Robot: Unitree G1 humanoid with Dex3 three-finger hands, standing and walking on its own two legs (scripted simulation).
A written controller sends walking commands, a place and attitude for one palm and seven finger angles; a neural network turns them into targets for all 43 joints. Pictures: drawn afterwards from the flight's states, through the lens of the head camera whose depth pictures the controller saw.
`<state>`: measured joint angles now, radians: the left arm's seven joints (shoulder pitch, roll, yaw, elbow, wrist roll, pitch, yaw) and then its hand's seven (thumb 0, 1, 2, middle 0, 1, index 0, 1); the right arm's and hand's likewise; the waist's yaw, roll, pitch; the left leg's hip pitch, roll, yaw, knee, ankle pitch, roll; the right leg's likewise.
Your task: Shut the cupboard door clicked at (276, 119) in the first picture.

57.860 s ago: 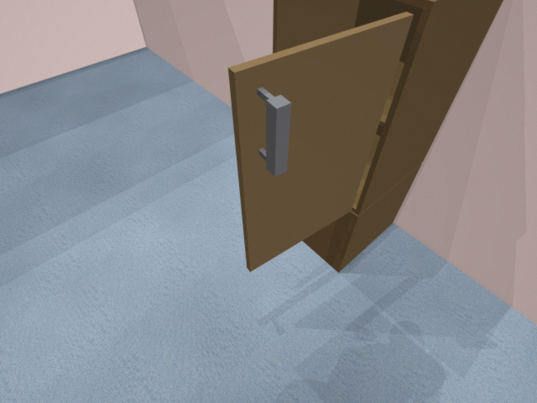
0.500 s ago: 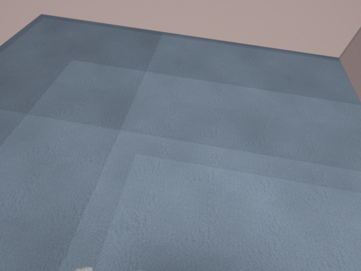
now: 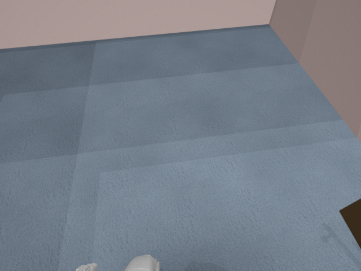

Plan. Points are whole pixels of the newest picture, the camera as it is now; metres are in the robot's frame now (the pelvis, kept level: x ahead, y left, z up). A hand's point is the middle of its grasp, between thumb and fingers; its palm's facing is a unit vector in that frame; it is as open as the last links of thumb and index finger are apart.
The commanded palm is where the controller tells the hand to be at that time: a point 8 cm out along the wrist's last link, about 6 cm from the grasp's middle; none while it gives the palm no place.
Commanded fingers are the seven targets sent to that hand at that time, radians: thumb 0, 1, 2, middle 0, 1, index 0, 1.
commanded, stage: turn to face it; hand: left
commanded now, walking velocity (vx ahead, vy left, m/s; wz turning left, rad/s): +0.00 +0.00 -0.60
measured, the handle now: out of the picture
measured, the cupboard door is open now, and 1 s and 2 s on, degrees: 18 18 18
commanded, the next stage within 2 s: take the last steps up to it in 1.72 s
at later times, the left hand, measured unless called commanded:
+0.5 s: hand (117, 244) +0.20 +0.19 -0.16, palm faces -0.29 -0.93 -0.23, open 7.4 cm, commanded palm none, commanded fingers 0.00 0.90 0.90 -0.20 -0.30 -0.20 -0.30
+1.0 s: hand (142, 225) +0.25 +0.13 -0.18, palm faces -0.53 -0.82 -0.20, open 7.4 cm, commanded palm none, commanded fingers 0.00 0.90 0.90 -0.20 -0.30 -0.20 -0.30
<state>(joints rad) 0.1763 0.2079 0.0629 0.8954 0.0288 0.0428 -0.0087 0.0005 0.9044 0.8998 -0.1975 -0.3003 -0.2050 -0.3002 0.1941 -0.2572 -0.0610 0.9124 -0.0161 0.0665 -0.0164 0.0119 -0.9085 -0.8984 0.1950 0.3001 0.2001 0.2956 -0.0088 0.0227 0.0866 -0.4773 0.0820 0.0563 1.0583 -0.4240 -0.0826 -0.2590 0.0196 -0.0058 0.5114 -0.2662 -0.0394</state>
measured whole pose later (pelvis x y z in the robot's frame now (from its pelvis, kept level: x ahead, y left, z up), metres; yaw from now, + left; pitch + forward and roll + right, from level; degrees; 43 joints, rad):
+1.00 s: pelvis +0.08 +0.00 -0.01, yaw -36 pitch +1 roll -1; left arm 0.20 0.25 0.08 0.92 0.02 0.07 -0.02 0.00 0.90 0.90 -0.20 -0.30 -0.21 -0.30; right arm 0.17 -0.22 -0.02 0.86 -0.02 0.01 -0.02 0.01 -0.91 -0.90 0.20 0.30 0.20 0.30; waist 0.02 -0.05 0.07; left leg -0.32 0.06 0.08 0.61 -0.30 0.00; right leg -0.38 0.06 0.09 0.83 -0.50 0.02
